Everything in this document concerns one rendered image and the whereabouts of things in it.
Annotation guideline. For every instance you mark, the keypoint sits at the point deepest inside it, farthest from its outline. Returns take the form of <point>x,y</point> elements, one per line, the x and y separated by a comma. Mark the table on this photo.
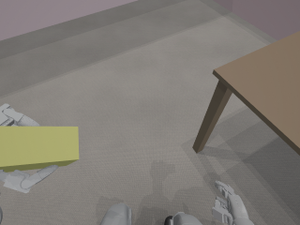
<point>268,82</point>

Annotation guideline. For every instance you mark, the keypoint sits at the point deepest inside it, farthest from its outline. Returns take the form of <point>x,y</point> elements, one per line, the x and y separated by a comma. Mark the left robot thigh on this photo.
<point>118,214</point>

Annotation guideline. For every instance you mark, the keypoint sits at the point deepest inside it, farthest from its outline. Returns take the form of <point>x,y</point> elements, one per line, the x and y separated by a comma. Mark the right robot thigh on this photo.
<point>184,219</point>

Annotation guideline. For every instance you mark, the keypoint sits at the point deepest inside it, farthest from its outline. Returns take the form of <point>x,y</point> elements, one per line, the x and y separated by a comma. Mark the robot thigh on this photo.
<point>118,214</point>
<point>184,219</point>

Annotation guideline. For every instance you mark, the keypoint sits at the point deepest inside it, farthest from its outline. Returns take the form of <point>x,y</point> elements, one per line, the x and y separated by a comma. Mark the left robot hand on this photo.
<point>18,180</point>

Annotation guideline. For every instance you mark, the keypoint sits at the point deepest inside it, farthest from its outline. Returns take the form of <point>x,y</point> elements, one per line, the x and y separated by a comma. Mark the right robot hand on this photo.
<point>228,211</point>

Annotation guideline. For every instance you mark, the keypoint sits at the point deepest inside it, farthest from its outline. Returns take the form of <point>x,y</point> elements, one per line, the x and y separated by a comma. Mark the sponge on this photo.
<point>27,148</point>

